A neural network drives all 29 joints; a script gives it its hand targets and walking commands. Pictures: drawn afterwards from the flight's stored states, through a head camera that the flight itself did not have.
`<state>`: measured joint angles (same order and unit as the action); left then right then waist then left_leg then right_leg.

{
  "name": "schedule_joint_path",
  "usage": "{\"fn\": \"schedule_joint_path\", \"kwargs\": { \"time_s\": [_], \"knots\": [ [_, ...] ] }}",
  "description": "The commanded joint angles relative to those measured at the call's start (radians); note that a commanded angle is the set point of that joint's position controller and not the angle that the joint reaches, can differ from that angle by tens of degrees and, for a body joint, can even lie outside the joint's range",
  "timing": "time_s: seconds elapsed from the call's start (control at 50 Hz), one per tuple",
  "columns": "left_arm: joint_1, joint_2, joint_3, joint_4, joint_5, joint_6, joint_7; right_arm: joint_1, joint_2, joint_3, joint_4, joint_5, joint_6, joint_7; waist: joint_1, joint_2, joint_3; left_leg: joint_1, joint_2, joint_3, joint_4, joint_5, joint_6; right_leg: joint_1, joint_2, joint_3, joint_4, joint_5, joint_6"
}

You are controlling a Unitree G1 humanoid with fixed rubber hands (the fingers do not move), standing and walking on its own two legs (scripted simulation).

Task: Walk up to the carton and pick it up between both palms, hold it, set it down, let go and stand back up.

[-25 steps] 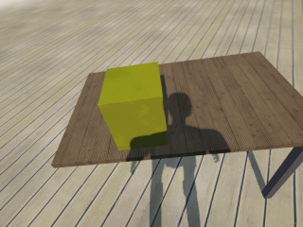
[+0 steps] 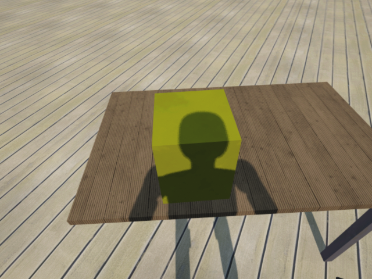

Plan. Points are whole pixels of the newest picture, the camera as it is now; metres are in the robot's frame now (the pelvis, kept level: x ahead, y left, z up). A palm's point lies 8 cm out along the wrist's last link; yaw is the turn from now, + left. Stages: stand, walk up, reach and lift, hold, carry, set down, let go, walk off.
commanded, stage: walk up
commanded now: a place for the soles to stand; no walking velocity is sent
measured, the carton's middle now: (193, 147) +0.48 +0.00 +0.00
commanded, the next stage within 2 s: none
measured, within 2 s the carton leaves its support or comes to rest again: neither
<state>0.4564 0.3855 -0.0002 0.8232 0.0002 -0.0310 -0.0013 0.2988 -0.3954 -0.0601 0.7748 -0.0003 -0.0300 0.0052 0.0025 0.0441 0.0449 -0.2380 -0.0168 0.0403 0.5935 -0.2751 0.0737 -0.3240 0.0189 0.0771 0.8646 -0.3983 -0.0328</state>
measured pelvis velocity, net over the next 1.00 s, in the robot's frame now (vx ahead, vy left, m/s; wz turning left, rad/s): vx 0.01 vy -0.04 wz -0.03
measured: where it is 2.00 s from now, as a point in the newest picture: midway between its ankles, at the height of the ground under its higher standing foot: outside the picture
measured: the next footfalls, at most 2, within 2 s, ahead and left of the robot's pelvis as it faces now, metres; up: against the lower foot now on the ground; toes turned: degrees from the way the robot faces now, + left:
right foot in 0.38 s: +0.11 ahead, -0.16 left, +0.00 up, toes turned +3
left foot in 0.68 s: +0.04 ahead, +0.06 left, +0.00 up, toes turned +1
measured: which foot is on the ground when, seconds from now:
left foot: down 0.00-0.44, up 0.46-0.66, down 0.68-1.00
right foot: up 0.00-0.36, down 0.38-1.00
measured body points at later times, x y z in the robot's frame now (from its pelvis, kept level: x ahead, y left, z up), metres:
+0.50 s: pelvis +0.01 -0.05 +0.00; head +0.00 -0.08 +0.45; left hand +0.03 +0.26 -0.10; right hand +0.09 -0.36 -0.12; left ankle +0.03 +0.06 -0.72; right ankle +0.07 -0.16 -0.73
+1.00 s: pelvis +0.01 -0.04 +0.00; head +0.02 -0.05 +0.45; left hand +0.09 +0.26 -0.11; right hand +0.09 -0.35 -0.11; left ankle +0.00 +0.06 -0.73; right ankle +0.07 -0.16 -0.73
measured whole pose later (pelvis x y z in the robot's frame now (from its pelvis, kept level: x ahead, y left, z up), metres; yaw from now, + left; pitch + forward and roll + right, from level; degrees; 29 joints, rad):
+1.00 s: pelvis +0.01 -0.04 +0.00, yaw -2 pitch -1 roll +1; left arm 0.29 0.37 0.00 0.82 0.00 -0.04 0.00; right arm 0.26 -0.40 -0.03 0.78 0.00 0.00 0.01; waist -0.01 0.01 0.04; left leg -0.21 -0.02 0.06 0.51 -0.30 0.03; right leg -0.34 0.02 0.08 0.53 -0.18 -0.02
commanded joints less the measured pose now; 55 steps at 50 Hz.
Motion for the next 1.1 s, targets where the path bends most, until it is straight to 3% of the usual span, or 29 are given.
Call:
{"fn": "schedule_joint_path", "kwargs": {
  "time_s": [0.0, 0.04, 0.06, 0.1, 0.12, 0.14, 0.16, 0.2, 0.26, 0.3, 0.34, 0.36, 0.38, 0.4, 0.42, 0.52, 0.56, 0.58, 0.6, 0.68, 0.72, 0.8, 0.84, 0.94, 0.98, 1.0, 1.02, 1.04, 1.08],
  "knots": [
    [0.023, 0.203, 0.095, 0.014, -0.001, 0.012, 0.022, 0.001, -0.219, -0.055, -0.027, -0.013, -0.025, -0.024, -0.007, 0.064, 0.098, 0.027, 0.213, -0.239, -0.362, 0.067, -0.076, -0.139, 0.005, 0.077, 0.028, 0.099, 0.047],
    [0.03, 0.2, 0.092, 0.018, 0.006, 0.012, 0.026, 0.017, -0.221, -0.059, -0.028, -0.016, -0.027, -0.025, -0.008, 0.027, 0.066, 0.075, 0.231, -0.251, -0.331, 0.13, -0.089, -0.14, -0.002, 0.065, 0.006, 0.094, 0.039],
    [0.002, 0.192, 0.087, 0.008, 0.002, 0.012, 0.027, 0.012, -0.211, -0.059, -0.028, -0.015, -0.024, -0.027, -0.026, 0.056, 0.058, 0.105, 0.215, -0.239, -0.325, 0.132, -0.069, -0.159, -0.001, 0.053, -0.028, 0.086, 0.038],
    [-0.004, 0.187, 0.085, -0.001, 0.001, 0.006, 0.03, -0.001, -0.22, -0.059, -0.033, -0.018, -0.017, -0.027, -0.013, 0.081, 0.048, 0.132, 0.215, -0.213, -0.283, 0.215, -0.059, -0.149, -0.006, 0.043, -0.059, 0.065, 0.033],
    [-0.013, 0.189, 0.085, -0.02, 0.002, 0.006, 0.031, 0.022, -0.211, -0.055, -0.03, -0.017, -0.013, -0.027, -0.025, 0.054, 0.042, 0.122, 0.217, -0.212, -0.267, 0.216, -0.034, -0.141, -0.004, 0.048, -0.089, 0.03, 0.037],
    [-0.023, 0.188, 0.078, -0.016, 0.003, 0.003, 0.033, 0.027, -0.219, -0.056, -0.026, -0.017, -0.011, -0.026, -0.029, 0.088, 0.047, 0.119, 0.212, -0.193, -0.252, 0.279, -0.029, -0.134, -0.006, 0.033, -0.117, 0.038, 0.036],
    [-0.049, 0.196, 0.081, -0.026, 0.011, 0.005, 0.034, 0.019, -0.22, -0.055, -0.027, -0.012, -0.007, -0.024, -0.043, 0.078, 0.017, 0.142, 0.228, -0.213, -0.251, 0.236, -0.013, -0.115, -0.018, 0.004, -0.138, 0.018, 0.031],
    [-0.032, 0.187, 0.08, -0.024, 0.018, 0.001, 0.034, -0.014, -0.221, -0.053, -0.033, -0.02, -0.003, -0.021, -0.023, 0.067, 0.055, 0.03, 0.253, -0.214, -0.251, 0.144, 0.046, -0.065, -0.025, -0.032, -0.16, 0.009, 0.026],
    [0.0, 0.195, 0.083, -0.017, 0.025, -0.01, 0.025, -0.086, -0.24, -0.052, -0.064, -0.027, 0.008, -0.007, 0.005, 0.074, 0.049, -0.089, 0.243, -0.213, -0.262, -0.21, 0.092, 0.047, -0.037, -0.047, -0.271, 0.072, 0.014],
    [-0.005, 0.185, 0.082, 0.008, 0.023, -0.015, 0.028, -0.134, -0.204, -0.036, -0.068, -0.02, 0.018, -0.006, 0.017, 0.009, 0.062, -0.152, 0.213, -0.183, -0.228, -0.27, 0.062, 0.118, -0.014, -0.036, -0.348, 0.175, -0.004],
    [0.004, 0.207, 0.089, 0.012, 0.033, -0.021, 0.033, -0.142, -0.173, -0.024, -0.069, -0.011, 0.023, 0.0, 0.021, -0.046, 0.043, -0.191, 0.174, -0.152, -0.162, -0.303, 0.021, 0.13, -0.042, 0.044, -0.386, 0.173, -0.024],
    [-0.03, 0.204, 0.08, 0.004, 0.039, -0.025, 0.034, -0.119, -0.147, -0.016, -0.056, -0.009, 0.025, 0.002, 0.003, -0.151, 0.083, -0.157, 0.125, -0.116, -0.091, -0.248, -0.003, 0.034, -0.117, 0.197, -0.497, 0.034, -0.038],
    [-0.09, 0.25, 0.088, -0.022, 0.036, -0.031, 0.035, -0.104, -0.135, -0.018, -0.049, -0.003, 0.03, 0.003, -0.023, -0.171, 0.101, -0.111, 0.059, -0.083, 0.001, -0.205, -0.037, -0.094, -0.201, 0.382, -0.622, -0.201, -0.075],
    [-0.128, 0.272, 0.088, -0.036, 0.039, -0.031, 0.036, -0.078, -0.138, -0.02, -0.014, -0.003, 0.036, 0.006, -0.017, -0.157, 0.129, -0.074, 0.005, -0.069, 0.076, -0.214, -0.048, -0.186, -0.246, 0.467, -0.704, -0.392, -0.106],
    [-0.16, 0.297, 0.089, -0.046, 0.045, -0.027, 0.035, -0.021, -0.162, -0.025, -0.007, -0.003, 0.043, 0.007, -0.037, -0.219, 0.153, -0.036, 0.011, -0.082, 0.148, -0.255, -0.041, -0.269, -0.256, 0.476, -0.727, -0.461, -0.133],
    [-0.163, 0.241, 0.076, -0.06, 0.032, -0.032, 0.027, 0.0, -0.173, -0.029, 0.015, -0.017, 0.019, 0.012, -0.03, -0.142, 0.03, 0.003, 0.022, -0.077, -0.07, -0.153, -0.02, -0.043, -0.171, 0.327, -0.573, -0.135, -0.084],
    [-0.169, 0.234, 0.077, -0.056, 0.027, -0.027, 0.024, 0.002, -0.165, -0.02, 0.033, -0.021, 0.015, 0.005, -0.021, -0.173, -0.031, 0.049, 0.032, -0.072, -0.099, -0.093, -0.02, 0.002, -0.141, 0.277, -0.537, -0.046, -0.056],
    [-0.188, 0.237, 0.075, -0.054, 0.029, -0.025, 0.024, 0.01, -0.158, -0.016, 0.029, -0.016, 0.01, 0.002, -0.024, -0.191, -0.049, 0.076, 0.046, -0.084, -0.146, -0.049, -0.024, 0.004, -0.147, 0.246, -0.514, 0.045, -0.059],
    [-0.187, 0.198, 0.065, -0.065, 0.025, -0.028, 0.025, -0.024, -0.165, -0.02, 0.024, -0.02, 0.005, -0.002, -0.01, -0.136, -0.064, 0.081, 0.057, -0.09, -0.149, -0.031, -0.022, 0.018, -0.137, 0.24, -0.493, 0.106, -0.052],
    [-0.209, 0.172, 0.053, -0.054, 0.008, -0.036, 0.022, -0.062, -0.169, -0.014, 0.013, -0.012, -0.008, -0.013, 0.002, -0.086, -0.1, 0.076, 0.11, -0.111, -0.184, 0.098, -0.018, 0.087, -0.122, 0.187, -0.376, 0.449, -0.055],
    [-0.211, 0.179, 0.056, -0.032, 0.011, -0.027, 0.02, -0.072, -0.185, -0.014, 0.011, -0.011, -0.009, -0.013, 0.003, -0.107, -0.088, 0.066, 0.138, -0.113, -0.196, 0.059, -0.006, 0.065, -0.11, 0.155, -0.391, 0.347, -0.051],
    [-0.245, 0.177, 0.057, -0.013, 0.008, -0.021, 0.011, -0.088, -0.179, -0.011, 0.017, -0.017, -0.012, -0.006, 0.005, -0.056, -0.024, 0.007, 0.133, -0.124, -0.247, -0.108, 0.003, 0.03, -0.098, 0.167, -0.426, 0.162, -0.045],
    [-0.261, 0.175, 0.053, -0.015, 0.014, -0.019, 0.008, -0.103, -0.188, -0.012, 0.007, -0.021, -0.015, -0.004, 0.004, -0.015, -0.032, 0.02, 0.145, -0.124, -0.246, -0.094, 0.007, 0.022, -0.092, 0.146, -0.407, 0.201, -0.047],
    [-0.247, 0.193, 0.057, -0.013, 0.011, -0.023, 0.006, -0.102, -0.186, -0.01, 0.001, -0.018, -0.008, -0.003, 0.001, -0.017, -0.066, 0.034, 0.138, -0.1, -0.204, -0.056, 0.005, 0.05, -0.088, 0.131, -0.411, 0.253, -0.033],
    [-0.26, 0.196, 0.059, -0.013, 0.013, -0.023, 0.008, -0.1, -0.199, -0.011, -0.002, -0.015, -0.006, -0.005, 0.002, -0.067, -0.056, 0.022, 0.137, -0.103, -0.199, -0.089, 0.003, 0.049, -0.092, 0.135, -0.419, 0.252, -0.034],
    [-0.257, 0.19, 0.059, -0.012, 0.01, -0.023, 0.007, -0.098, -0.181, -0.01, 0.002, -0.017, -0.008, -0.003, -0.002, -0.041, -0.046, 0.041, 0.126, -0.093, -0.214, -0.081, -0.006, 0.032, -0.097, 0.157, -0.425, 0.235, -0.035],
    [-0.25, 0.198, 0.057, -0.006, 0.012, -0.023, 0.006, -0.115, -0.192, -0.011, -0.006, -0.018, -0.005, -0.005, -0.006, -0.064, -0.059, 0.053, 0.139, -0.102, -0.206, -0.094, 0.002, 0.023, -0.092, 0.147, -0.425, 0.24, -0.032],
    [-0.25, 0.182, 0.052, -0.01, 0.013, -0.024, 0.006, -0.101, -0.179, -0.012, -0.001, -0.018, -0.006, -0.003, 0.004, -0.023, -0.053, 0.059, 0.125, -0.098, -0.204, -0.095, -0.004, 0.013, -0.1, 0.161, -0.443, 0.206, -0.031],
    [-0.258, 0.205, 0.056, -0.007, 0.012, -0.024, 0.006, -0.095, -0.19, -0.011, 0.004, -0.016, -0.004, -0.002, -0.015, -0.037, -0.078, 0.071, 0.119, -0.091, -0.178, -0.054, -0.002, 0.03, -0.094, 0.149, -0.437, 0.228, -0.033]
  ]
}}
